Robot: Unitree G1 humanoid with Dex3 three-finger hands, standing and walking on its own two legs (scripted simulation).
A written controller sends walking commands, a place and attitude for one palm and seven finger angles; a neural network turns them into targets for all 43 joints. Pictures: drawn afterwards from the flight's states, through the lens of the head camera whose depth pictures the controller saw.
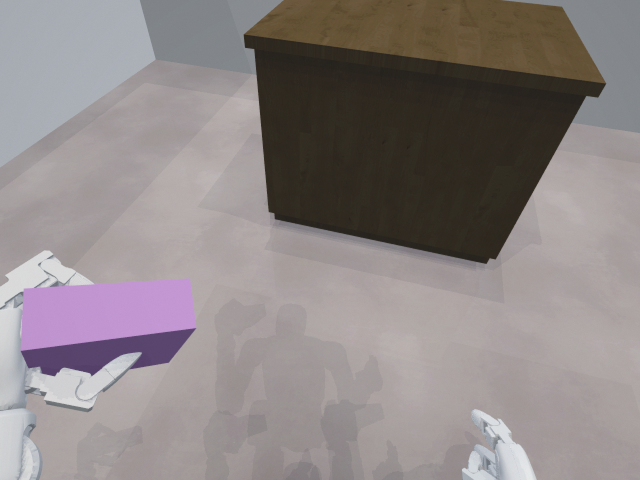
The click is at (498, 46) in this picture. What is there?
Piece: table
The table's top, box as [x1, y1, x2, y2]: [244, 0, 605, 97]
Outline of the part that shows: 244,34 245,47 597,97 605,84 604,80 562,7 504,0 283,0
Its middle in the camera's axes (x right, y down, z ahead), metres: +0.34 -0.73 +1.32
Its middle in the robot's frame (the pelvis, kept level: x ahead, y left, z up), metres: +1.50 -0.26 +0.04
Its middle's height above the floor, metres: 0.81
